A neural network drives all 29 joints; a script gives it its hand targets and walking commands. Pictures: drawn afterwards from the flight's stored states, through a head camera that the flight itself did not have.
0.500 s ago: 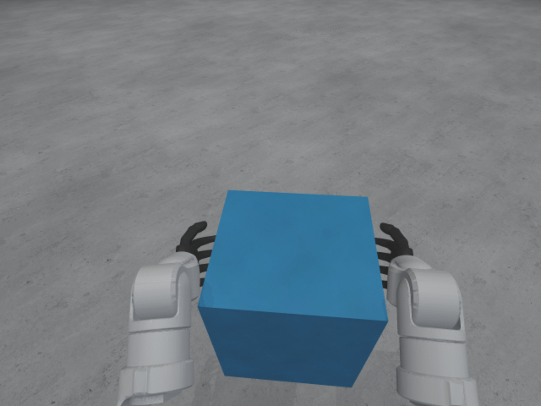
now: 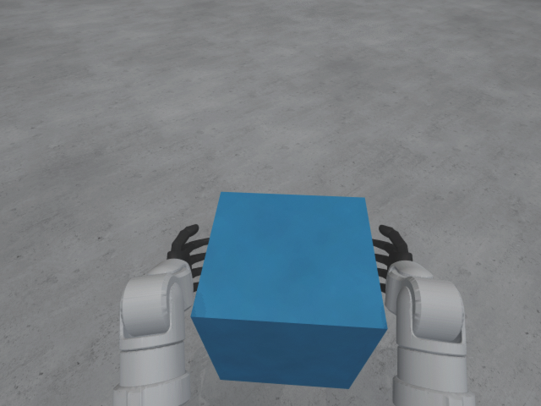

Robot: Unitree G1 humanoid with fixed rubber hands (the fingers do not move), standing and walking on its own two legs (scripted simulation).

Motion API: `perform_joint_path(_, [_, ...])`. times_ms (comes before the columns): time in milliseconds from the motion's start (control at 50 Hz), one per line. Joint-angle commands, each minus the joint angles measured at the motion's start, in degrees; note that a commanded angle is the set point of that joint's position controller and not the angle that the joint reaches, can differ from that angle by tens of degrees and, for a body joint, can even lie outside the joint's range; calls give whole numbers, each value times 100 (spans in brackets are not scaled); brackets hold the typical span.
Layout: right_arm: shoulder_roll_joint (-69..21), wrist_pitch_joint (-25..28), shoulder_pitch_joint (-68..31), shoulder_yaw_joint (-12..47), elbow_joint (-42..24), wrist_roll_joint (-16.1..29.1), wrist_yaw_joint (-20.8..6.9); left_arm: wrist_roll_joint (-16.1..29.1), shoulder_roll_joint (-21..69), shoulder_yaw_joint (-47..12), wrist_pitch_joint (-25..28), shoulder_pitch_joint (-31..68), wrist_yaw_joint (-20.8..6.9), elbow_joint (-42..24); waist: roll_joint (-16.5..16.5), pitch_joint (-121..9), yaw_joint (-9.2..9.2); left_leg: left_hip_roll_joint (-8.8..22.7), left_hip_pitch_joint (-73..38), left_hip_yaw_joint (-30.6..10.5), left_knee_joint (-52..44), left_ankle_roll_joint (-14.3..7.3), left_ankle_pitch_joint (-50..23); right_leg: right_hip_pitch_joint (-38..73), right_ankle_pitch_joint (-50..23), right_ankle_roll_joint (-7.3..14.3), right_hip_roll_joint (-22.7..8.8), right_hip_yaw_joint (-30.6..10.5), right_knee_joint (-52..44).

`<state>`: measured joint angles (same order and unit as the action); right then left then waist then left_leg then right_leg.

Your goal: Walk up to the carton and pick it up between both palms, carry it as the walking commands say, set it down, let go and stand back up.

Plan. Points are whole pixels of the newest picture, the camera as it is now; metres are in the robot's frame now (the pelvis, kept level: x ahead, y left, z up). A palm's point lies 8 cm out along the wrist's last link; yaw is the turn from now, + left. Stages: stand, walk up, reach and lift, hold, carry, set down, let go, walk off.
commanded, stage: carry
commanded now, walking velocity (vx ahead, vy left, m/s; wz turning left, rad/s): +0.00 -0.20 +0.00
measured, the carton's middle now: (287, 294) +0.28 +0.00 +0.02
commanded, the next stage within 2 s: none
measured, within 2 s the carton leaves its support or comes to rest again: neither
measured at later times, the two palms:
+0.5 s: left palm (256, 294) +0.24 +0.05 +0.08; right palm (483, 307) +0.23 -0.26 +0.08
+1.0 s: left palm (317, 315) +0.22 -0.04 +0.07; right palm out of the picture +0.21 -0.34 +0.07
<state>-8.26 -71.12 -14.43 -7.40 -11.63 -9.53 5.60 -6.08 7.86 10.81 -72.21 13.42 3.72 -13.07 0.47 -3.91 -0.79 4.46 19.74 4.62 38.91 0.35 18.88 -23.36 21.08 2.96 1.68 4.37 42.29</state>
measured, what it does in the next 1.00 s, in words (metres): steps to the right: right foot, then left foot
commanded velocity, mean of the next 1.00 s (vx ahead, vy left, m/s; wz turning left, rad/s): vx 0.00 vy -0.20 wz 0.00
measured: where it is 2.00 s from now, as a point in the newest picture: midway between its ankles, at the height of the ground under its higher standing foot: outside the picture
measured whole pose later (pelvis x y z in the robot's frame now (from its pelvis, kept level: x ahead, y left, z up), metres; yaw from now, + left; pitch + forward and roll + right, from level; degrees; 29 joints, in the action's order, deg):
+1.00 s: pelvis -0.06 -0.17 +0.00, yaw -3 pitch +2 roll +1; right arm -8.2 -69.6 -12.8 -6.6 -16.8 -9.2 5.3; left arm -5.6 8.2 9.3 -70.7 11.8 3.8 -18.2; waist 0.0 -0.5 -0.6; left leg 9.7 21.5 8.1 40.9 4.3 23.5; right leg -24.1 13.0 2.9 1.0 3.0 37.1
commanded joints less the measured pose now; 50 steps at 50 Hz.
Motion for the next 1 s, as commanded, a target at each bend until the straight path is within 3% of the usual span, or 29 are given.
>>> perform_joint_path(0, [-5471,195,-3110,4003,-898,2758,-1586,2638,5420,-4844,204,3947,-1315,-1046,-897,-1397,-25,2025,-1286,-1666,-1756,-928,-1968,-1509,577,-253,-335,-447,1401])
perform_joint_path(80, [-5338,210,-3070,4015,-1218,2780,-1546,2643,5395,-4799,193,3574,-1287,-1051,-1450,-1464,9,1690,-1181,-1023,-1410,-698,-3231,-970,559,-282,-131,-39,727])
perform_joint_path(140, [-5229,191,-3016,4004,-1214,2732,-1528,2581,5302,-4758,144,3291,-1269,-1025,-1926,-1687,36,1610,-905,-782,-1119,-510,-3085,-221,263,-254,-77,95,-415])
perform_joint_path(180, [-5250,182,-2866,4052,-1129,2688,-1519,2587,5277,-4691,145,3192,-1311,-1042,-1312,-1889,128,1304,-567,-448,-466,-95,-2107,738,-722,-153,-171,-8,-1817])
perform_joint_path(200, [-5271,184,-2675,4159,-1144,2682,-1489,2596,5212,-4647,147,3082,-1358,-984,-41,-2178,112,894,27,-145,365,199,-838,1508,-1869,-12,-942,-1078,-2174])
perform_joint_path(220, [-5311,233,-3094,4257,-1386,2766,-1475,2605,5178,-4611,181,3117,-1374,-937,1442,-2205,86,257,1354,248,1215,484,1478,2302,-4133,338,-1984,-2373,-1907])
perform_joint_path(240, [-5308,276,-3393,4421,-1555,2875,-1456,2645,5183,-4629,212,3118,-1382,-1058,1613,-2214,112,102,1596,176,2070,452,2270,2237,-4580,600,-2041,-2216,-1661])
perform_joint_path(260, [-5318,253,-3385,4409,-1389,2818,-1441,2586,5214,-4518,197,3182,-1411,-1009,1221,-2126,172,-23,1528,22,2492,375,1978,1859,-3010,657,-1800,-1925,-1903])
perform_joint_path(300, [-5458,277,-3551,4536,-1603,2942,-1435,2499,5266,-4432,293,3116,-1397,-1125,1080,-1957,142,-90,1607,-111,2697,274,1313,1619,-1720,669,-1367,-1672,-2113])
perform_joint_path(320, [-5436,315,-3591,4543,-1760,2980,-1432,2550,5284,-4474,309,3199,-1386,-1203,668,-1924,151,-71,1595,-14,2697,281,1197,1636,-1845,684,-1369,-1563,-2074])
perform_joint_path(440, [-5283,258,-3250,4488,-1803,2952,-1359,2585,5211,-4498,299,2953,-1374,-1313,875,-2145,224,-289,1444,66,1841,275,1266,2034,-2539,722,-1447,-1938,-2093])
perform_joint_path(500, [-5285,204,-3072,4426,-1559,2907,-1402,2503,5168,-4528,257,2763,-1349,-1200,883,-2073,221,-337,844,124,1390,164,1095,1437,-1887,745,-1468,-1882,-2324])
perform_joint_path(560, [-5188,211,-2884,4319,-1518,2869,-1452,2551,5181,-4694,253,2927,-1304,-1321,800,-2058,191,-439,29,300,395,55,674,874,-2114,724,-1286,-1461,-2148])
perform_joint_path(580, [-5197,173,-2771,4256,-1357,2842,-1474,2476,5169,-4628,212,2847,-1288,-1161,778,-2052,151,-524,-504,467,-196,5,372,605,-1843,551,-1252,-1362,-2244])
perform_joint_path(600, [-5238,190,-2702,4207,-1276,2853,-1487,2561,5122,-4672,222,3001,-1281,-1327,714,-2070,78,-443,-1192,545,-943,-18,-179,207,-1288,260,-1056,-932,-2293])
perform_joint_path(620, [-5220,193,-2628,4146,-1160,2797,-1510,2500,5080,-4757,200,3012,-1265,-1261,168,-2106,-6,6,-2025,87,-1410,-180,-215,-428,-844,-173,-778,-639,-2048])
perform_joint_path(640, [-5168,198,-2506,4048,-1013,2723,-1530,2481,5120,-4750,177,3174,-1263,-1278,-1346,-1886,-92,1351,-2351,-1600,-2271,-600,197,-1200,-281,-443,-316,-150,-924])
perform_joint_path(660, [-5226,239,-2701,4130,-1125,2779,-1571,2470,5102,-4783,192,3319,-1284,-1477,-2533,-1609,28,2940,-1702,-3140,-2439,-1220,-894,-1628,870,-410,-181,22,833])
perform_joint_path(680, [-5351,222,-2564,4065,-1108,2726,-1595,2494,5188,-4847,187,3305,-1311,-1336,-1760,-1459,51,2889,-1394,-2717,-2232,-1437,-1367,-1575,862,-299,-340,-531,1827])
perform_joint_path(700, [-5361,239,-2616,4067,-1056,2703,-1597,2500,5187,-4801,214,3397,-1316,-1207,-946,-1500,21,2512,-1305,-2124,-2037,-1340,-1498,-1396,647,-240,-356,-682,2082])
perform_joint_path(740, [-5313,250,-2801,4134,-1264,2730,-1567,2565,5287,-4822,243,3311,-1321,-1175,-585,-1495,4,1933,-1338,-1253,-1741,-944,-2251,-1358,271,-327,-425,-559,1768])
perform_joint_path(800, [-5181,222,-2983,4197,-1517,2850,-1512,2671,5165,-4806,235,3436,-1272,-1351,-1145,-1490,19,1646,-1621,-768,-1188,-727,-4241,-1065,407,-377,-156,-56,797])
perform_joint_path(840, [-5086,189,-2781,4106,-1437,2747,-1510,2599,5122,-4801,193,3180,-1254,-1274,-1451,-1607,24,1622,-1472,-658,-1053,-576,-4574,-580,408,-374,-45,110,135])
perform_joint_path(880, [-5109,198,-2761,4101,-1373,2706,-1518,2602,5126,-4834,188,3204,-1266,-1357,-1664,-1701,74,1629,-1303,-491,-807,-397,-4052,-63,23,-333,-23,235,-796])
perform_joint_path(900, [-5162,161,-2636,4134,-1236,2720,-1524,2583,5085,-4761,188,3139,-1264,-1390,-1423,-1836,119,1477,-1096,-328,-507,-200,-3556,447,-546,-223,-76,155,-1579])
perform_joint_path(920, [-5121,185,-2571,4212,-1321,2716,-1509,2540,5084,-4713,201,2987,-1287,-1322,-658,-2272,112,1202,-714,-99,136,103,-2278,1287,-1545,-92,-542,-528,-2043])
perform_joint_path(940, [-5123,235,-2777,4307,-1571,2788,-1485,2565,5057,-4707,225,3013,-1298,-1350,673,-2494,104,639,524,152,927,403,44,2208,-4194,250,-1594,-1940,-1853])
perform_joint_path(960, [-5117,264,-3142,4429,-1794,2903,-1479,2656,5042,-4703,257,3090,-1301,-1455,1695,-2421,106,157,1305,297,1712,510,2383,2432,-5263,577,-2134,-2405,-1614])
perform_joint_path(980, [-5190,301,-3340,4484,-1787,2907,-1446,2652,5068,-4686,263,3176,-1319,-1512,1301,-2316,109,148,1396,96,2200,428,2409,2322,-4517,626,-2061,-2162,-1619])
